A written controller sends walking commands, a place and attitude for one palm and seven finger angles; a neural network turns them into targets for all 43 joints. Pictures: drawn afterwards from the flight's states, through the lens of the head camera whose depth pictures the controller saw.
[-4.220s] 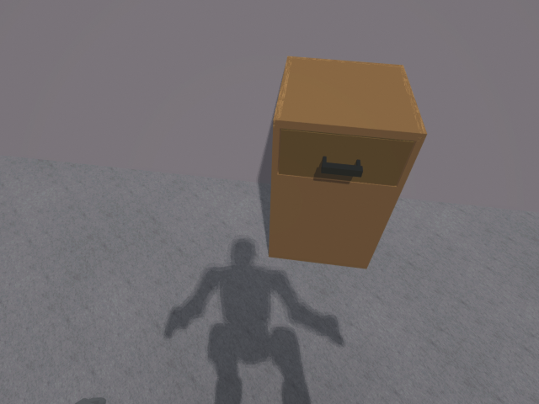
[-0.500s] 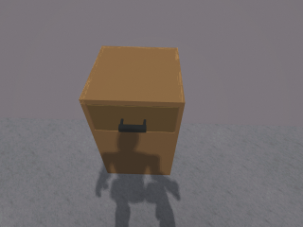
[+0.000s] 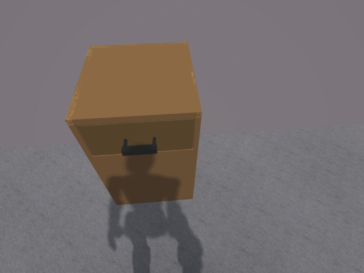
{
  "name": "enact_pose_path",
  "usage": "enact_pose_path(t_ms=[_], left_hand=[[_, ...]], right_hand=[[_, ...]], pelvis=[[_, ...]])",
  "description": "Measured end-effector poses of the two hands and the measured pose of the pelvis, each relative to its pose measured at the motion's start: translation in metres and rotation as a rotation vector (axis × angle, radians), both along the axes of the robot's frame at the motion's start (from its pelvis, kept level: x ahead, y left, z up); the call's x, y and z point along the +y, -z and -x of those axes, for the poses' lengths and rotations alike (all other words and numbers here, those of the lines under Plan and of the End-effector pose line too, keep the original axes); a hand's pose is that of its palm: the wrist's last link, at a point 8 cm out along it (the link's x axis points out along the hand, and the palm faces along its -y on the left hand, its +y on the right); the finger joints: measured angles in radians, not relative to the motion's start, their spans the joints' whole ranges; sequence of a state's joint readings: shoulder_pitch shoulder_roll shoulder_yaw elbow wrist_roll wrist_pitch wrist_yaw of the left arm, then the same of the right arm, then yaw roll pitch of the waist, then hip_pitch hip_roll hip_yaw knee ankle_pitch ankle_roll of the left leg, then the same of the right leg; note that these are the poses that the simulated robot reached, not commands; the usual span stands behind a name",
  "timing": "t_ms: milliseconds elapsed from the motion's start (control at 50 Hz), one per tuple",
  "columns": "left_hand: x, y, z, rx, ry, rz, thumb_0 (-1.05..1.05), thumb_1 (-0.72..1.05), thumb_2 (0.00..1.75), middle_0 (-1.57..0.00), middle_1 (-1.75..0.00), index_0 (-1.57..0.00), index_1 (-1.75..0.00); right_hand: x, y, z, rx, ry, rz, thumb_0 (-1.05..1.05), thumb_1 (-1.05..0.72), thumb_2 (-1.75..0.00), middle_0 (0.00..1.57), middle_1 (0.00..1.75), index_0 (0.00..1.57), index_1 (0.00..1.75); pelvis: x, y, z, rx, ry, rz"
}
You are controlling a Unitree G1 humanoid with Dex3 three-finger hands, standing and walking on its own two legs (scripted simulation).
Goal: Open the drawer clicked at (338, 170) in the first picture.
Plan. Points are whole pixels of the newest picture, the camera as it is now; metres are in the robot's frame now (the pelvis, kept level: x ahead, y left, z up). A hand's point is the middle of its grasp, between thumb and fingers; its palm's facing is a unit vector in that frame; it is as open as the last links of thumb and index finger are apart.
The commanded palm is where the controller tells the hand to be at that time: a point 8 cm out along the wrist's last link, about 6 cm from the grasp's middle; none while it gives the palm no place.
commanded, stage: look again from close up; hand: left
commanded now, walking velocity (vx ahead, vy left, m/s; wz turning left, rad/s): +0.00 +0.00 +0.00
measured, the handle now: (139, 145) +0.54 +0.16 -0.16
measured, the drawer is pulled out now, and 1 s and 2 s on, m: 0.00 0.00 0.00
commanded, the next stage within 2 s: raise the hand with hooked fingers in 0.42 s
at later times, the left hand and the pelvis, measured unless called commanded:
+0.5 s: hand out of the picture +0.01 +0.19 -0.17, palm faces +0.06 -0.98 -0.17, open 7.4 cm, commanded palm none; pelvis +0.00 +0.02 +0.01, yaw +1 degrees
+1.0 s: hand (81, 272) +0.14 +0.22 -0.07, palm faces -0.02 -0.13 -0.99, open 8.9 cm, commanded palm +0.14 +0.24 +0.00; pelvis -0.07 +0.03 -0.03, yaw -1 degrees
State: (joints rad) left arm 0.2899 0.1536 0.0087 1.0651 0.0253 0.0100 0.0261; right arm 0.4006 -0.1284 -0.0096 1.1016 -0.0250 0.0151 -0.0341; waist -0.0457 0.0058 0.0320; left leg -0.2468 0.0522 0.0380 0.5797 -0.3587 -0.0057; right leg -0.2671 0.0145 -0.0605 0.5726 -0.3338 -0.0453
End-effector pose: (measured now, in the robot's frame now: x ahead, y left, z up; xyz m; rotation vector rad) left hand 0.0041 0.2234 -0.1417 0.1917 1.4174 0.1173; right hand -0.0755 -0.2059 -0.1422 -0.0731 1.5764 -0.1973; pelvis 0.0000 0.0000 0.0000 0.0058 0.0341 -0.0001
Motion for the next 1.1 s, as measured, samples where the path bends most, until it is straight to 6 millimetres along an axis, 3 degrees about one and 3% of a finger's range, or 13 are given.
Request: enact_pose_path(t_ms=[60, 180, 300, 420, 540, 580, 660, 720, 780, 840, 920, 1020, 1100], left_hand=[[-0.004, 0.000, -0.011, -0.043, -0.019, -0.006, 0.02, 0.94, 0.90, -0.20, -0.30, -0.20, -0.30], [-0.004, 0.002, -0.027, -0.110, -0.054, -0.008, 0.02, 0.95, 0.90, -0.20, -0.30, -0.20, -0.30], [0.002, -0.002, -0.026, -0.142, -0.066, -0.002, 0.02, 0.94, 0.90, -0.20, -0.30, -0.20, -0.30], [0.008, -0.002, -0.009, -0.124, -0.074, 0.015, 0.01, 0.92, 0.90, -0.20, -0.30, -0.20, -0.30], [0.014, -0.001, 0.015, -0.087, -0.078, 0.028, 0.01, 0.91, 0.90, -0.20, -0.30, -0.20, -0.30], [0.024, -0.020, -0.003, -0.183, 0.039, -0.039, 0.02, 0.92, 0.90, -0.20, -0.30, -0.20, -0.30], [0.048, -0.093, -0.066, -0.545, 0.282, -0.329, 0.04, 0.91, 0.89, -0.21, -0.32, -0.20, -0.32], [0.043, -0.140, -0.115, -0.770, 0.557, -0.600, 0.03, 0.86, 0.87, -0.21, -0.35, -0.20, -0.35], [0.023, -0.162, -0.146, -0.932, 0.773, -0.838, 0.02, 0.80, 0.85, -0.21, -0.38, -0.20, -0.38], [0.000, -0.158, -0.151, -1.004, 0.911, -0.934, 0.02, 0.73, 0.82, -0.21, -0.42, -0.20, -0.42], [-0.015, -0.139, -0.134, -0.978, 0.993, -0.976, 0.01, 0.63, 0.79, -0.22, -0.48, -0.22, -0.48], [0.002, -0.132, -0.118, -0.894, 0.939, -1.048, 0.00, 0.50, 0.74, -0.24, -0.55, -0.24, -0.55], [0.022, -0.147, -0.127, -0.872, 0.896, -1.113, 0.00, 0.40, 0.70, -0.26, -0.61, -0.25, -0.61]], right_hand=[[-0.011, 0.003, -0.025, -0.047, -0.028, 0.013, 0.01, -0.91, -0.90, 0.21, 0.30, 0.20, 0.30], [-0.021, 0.000, -0.092, -0.210, -0.082, 0.047, 0.01, -0.91, -0.90, 0.20, 0.30, 0.20, 0.30], [-0.027, -0.011, -0.138, -0.326, -0.121, 0.085, 0.01, -0.93, -0.90, 0.20, 0.30, 0.20, 0.30], [-0.017, -0.019, -0.147, -0.367, -0.150, 0.086, 0.00, -0.92, -0.90, 0.20, 0.30, 0.20, 0.30], [-0.001, -0.018, -0.124, -0.322, -0.153, 0.071, 0.00, -0.92, -0.90, 0.20, 0.30, 0.20, 0.30], [0.003, -0.022, -0.121, -0.394, -0.155, 0.082, 0.00, -0.93, -0.90, 0.20, 0.30, 0.20, 0.30], [0.009, -0.029, -0.133, -0.641, -0.147, 0.084, 0.01, -0.92, -0.90, 0.21, 0.30, 0.20, 0.30], [0.012, -0.028, -0.150, -0.752, -0.207, 0.065, 0.01, -0.92, -0.90, 0.21, 0.30, 0.20, 0.30], [0.011, -0.030, -0.168, -0.810, -0.238, 0.054, 0.01, -0.91, -0.90, 0.21, 0.30, 0.20, 0.30], [0.008, -0.036, -0.185, -0.826, -0.248, 0.043, 0.01, -0.91, -0.90, 0.21, 0.30, 0.20, 0.30], [0.006, -0.043, -0.206, -0.822, -0.276, 0.038, 0.01, -0.91, -0.90, 0.21, 0.30, 0.20, 0.30], [0.010, -0.047, -0.228, -0.822, -0.316, 0.048, 0.01, -0.91, -0.90, 0.20, 0.30, 0.20, 0.30], [0.017, -0.047, -0.238, -0.830, -0.348, 0.040, 0.01, -0.91, -0.90, 0.20, 0.30, 0.20, 0.30]], pelvis=[[-0.005, 0.001, -0.007, -0.009, -0.016, 0.017], [-0.007, 0.000, -0.017, -0.033, -0.024, 0.018], [0.000, -0.003, -0.017, -0.049, -0.016, 0.020], [0.009, -0.007, -0.010, -0.061, -0.015, 0.019], [0.022, -0.009, 0.000, -0.062, -0.014, 0.024], [0.027, -0.008, 0.008, -0.060, 0.008, 0.016], [0.033, -0.001, 0.025, -0.033, -0.009, -0.023], [0.037, 0.006, 0.041, 0.012, -0.016, -0.017], [0.036, 0.015, 0.053, 0.058, 0.003, -0.020], [0.035, 0.022, 0.060, 0.083, 0.034, -0.029], [0.031, 0.027, 0.065, 0.088, 0.038, -0.035], [0.023, 0.029, 0.065, 0.075, 0.010, -0.022], [0.018, 0.028, 0.063, 0.059, -0.018, -0.009]])
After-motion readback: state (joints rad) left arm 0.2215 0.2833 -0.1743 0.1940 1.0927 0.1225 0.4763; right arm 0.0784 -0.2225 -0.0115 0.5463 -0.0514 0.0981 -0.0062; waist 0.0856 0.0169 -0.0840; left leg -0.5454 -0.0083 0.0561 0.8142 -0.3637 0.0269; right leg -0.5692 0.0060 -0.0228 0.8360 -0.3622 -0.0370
